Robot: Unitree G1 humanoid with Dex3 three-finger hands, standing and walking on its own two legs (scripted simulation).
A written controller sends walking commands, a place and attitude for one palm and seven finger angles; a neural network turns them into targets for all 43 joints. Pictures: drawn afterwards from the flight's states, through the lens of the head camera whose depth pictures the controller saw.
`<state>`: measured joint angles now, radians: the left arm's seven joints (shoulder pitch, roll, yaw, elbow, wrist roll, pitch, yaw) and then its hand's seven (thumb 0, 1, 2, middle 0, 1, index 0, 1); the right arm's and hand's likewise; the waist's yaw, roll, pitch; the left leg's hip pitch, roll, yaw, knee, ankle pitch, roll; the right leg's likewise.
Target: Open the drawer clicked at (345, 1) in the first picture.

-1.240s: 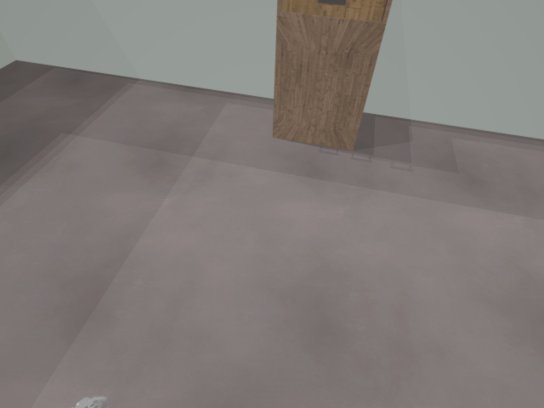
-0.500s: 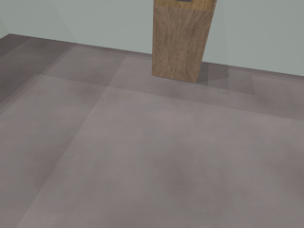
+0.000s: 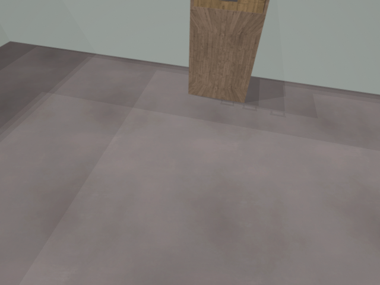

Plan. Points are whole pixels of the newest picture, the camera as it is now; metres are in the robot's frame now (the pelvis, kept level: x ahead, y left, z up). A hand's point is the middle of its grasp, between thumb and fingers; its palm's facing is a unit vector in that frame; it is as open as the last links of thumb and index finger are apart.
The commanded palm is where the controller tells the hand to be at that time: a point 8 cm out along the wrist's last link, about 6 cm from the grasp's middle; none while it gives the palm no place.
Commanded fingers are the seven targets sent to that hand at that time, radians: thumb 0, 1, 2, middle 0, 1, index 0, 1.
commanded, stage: look at it before walking up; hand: left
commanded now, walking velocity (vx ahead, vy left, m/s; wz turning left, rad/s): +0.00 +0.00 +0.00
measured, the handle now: out of the picture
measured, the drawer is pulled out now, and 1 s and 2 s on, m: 0.00 0.00 0.00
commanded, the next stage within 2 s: walk to a spot facing it in 1.46 s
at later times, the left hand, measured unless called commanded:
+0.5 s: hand out of the picture +0.08 +0.25 -0.16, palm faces -0.03 -0.94 -0.34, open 7.4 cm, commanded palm none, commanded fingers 0.00 0.90 0.90 -0.20 -0.30 -0.20 -0.30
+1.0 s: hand out of the picture +0.08 +0.25 -0.16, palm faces -0.03 -0.94 -0.34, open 7.4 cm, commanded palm none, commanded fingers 0.00 0.90 0.90 -0.20 -0.30 -0.20 -0.30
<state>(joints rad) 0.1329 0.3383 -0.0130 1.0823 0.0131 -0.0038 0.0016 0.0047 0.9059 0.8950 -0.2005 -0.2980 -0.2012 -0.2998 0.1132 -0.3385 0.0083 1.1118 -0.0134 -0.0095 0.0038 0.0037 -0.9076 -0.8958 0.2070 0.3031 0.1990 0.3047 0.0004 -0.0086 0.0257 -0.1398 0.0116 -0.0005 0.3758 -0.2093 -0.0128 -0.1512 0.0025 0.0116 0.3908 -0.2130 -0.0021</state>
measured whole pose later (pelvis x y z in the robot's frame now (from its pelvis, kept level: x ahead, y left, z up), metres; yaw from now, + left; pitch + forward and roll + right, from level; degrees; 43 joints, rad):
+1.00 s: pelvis +0.01 +0.00 +0.00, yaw +0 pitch -2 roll +0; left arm 0.13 0.34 -0.01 1.09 0.01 -0.01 0.00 0.00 0.91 0.90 -0.20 -0.30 -0.20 -0.30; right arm 0.11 -0.34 0.01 1.12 -0.01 -0.01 0.00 0.00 -0.91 -0.90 0.21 0.30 0.20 0.30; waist 0.00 -0.01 0.03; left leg -0.11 0.01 0.00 0.34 -0.20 -0.01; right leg -0.12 0.00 0.01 0.35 -0.20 0.00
